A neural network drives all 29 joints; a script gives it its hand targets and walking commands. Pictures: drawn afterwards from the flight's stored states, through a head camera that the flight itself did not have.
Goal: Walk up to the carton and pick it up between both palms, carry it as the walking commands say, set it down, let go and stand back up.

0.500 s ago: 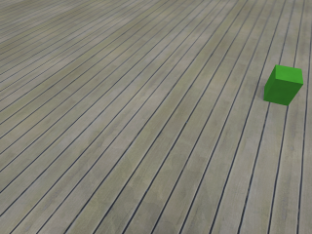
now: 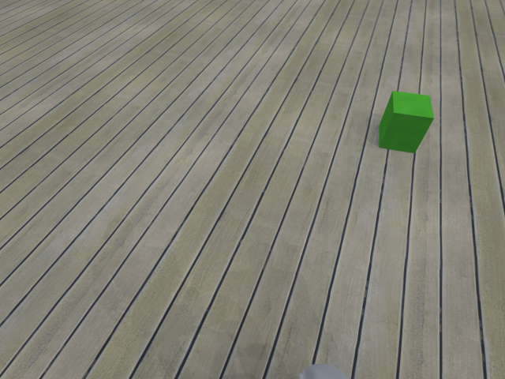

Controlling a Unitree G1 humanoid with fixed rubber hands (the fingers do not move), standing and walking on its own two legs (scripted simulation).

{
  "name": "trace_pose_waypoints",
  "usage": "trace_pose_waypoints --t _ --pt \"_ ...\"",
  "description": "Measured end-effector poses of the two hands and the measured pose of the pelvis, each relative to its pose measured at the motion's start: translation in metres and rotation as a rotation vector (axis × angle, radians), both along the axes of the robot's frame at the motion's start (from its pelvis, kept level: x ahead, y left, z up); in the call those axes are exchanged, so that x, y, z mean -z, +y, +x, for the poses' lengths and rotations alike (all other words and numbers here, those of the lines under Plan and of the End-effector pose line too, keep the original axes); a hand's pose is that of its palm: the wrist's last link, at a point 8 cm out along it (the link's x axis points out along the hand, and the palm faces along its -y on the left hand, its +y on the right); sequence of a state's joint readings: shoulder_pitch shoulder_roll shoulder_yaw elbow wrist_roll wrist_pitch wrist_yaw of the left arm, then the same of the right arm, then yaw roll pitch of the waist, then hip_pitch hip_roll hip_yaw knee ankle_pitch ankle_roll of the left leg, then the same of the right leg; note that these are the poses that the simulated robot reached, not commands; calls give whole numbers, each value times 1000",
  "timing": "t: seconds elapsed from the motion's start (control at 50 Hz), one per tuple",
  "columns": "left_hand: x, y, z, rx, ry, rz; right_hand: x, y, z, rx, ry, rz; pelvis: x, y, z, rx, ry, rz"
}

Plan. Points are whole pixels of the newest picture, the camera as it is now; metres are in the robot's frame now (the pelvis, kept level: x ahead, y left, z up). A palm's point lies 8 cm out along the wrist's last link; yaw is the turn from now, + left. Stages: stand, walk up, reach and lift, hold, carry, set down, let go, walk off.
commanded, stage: walk up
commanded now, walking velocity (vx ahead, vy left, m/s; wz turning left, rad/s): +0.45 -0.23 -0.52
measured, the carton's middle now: (403, 122) +1.49 -0.81 -0.64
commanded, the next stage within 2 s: none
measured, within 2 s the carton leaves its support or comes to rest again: neither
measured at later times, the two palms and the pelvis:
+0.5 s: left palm (210, 355) +0.18 +0.11 -0.12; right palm (465, 253) +0.36 -0.39 -0.08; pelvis +0.21 -0.14 +0.01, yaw -16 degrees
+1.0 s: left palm (303, 153) +0.68 -0.10 -0.12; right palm (484, 295) +0.29 -0.40 -0.10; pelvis +0.47 -0.24 +0.01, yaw -23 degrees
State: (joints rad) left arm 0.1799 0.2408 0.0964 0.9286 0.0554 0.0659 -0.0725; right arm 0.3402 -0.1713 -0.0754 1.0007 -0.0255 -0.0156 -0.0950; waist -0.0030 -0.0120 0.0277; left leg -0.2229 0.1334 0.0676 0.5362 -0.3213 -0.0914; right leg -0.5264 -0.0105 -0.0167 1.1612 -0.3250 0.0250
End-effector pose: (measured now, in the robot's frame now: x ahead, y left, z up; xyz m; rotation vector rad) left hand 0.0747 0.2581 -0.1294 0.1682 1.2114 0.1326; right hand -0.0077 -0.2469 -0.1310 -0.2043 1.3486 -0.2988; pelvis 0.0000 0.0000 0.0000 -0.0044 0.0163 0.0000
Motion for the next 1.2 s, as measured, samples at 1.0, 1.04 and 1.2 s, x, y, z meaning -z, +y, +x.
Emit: trace_pose_waypoints --t 1.0,1.04,1.2 --pt "-13 -357 606 550 -143 -151 -27 -156 294 505 105 110 -13 -239 470 400 4 -13" --pt "-12 -393 633 584 -160 -166 -22 -170 307 535 113 116 -9 -260 486 408 6 -7" --pt "-7 -450 696 552 -217 -43 15 -275 396 503 79 147 10 -344 550 429 21 16"
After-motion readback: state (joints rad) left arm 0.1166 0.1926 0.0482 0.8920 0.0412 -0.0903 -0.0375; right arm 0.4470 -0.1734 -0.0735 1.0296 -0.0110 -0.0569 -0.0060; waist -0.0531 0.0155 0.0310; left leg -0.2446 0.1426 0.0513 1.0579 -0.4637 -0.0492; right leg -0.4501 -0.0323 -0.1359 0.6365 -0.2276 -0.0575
